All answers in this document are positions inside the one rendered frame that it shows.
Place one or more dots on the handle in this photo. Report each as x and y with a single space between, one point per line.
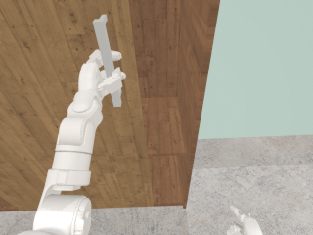
106 54

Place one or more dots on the robot right hand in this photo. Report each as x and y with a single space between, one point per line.
250 225

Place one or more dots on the robot left forearm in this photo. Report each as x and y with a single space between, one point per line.
70 169

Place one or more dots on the robot left hand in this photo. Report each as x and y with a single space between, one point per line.
91 78

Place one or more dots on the left robot upper arm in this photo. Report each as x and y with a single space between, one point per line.
62 214

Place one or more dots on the wardrobe door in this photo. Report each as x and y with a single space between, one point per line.
4 203
43 45

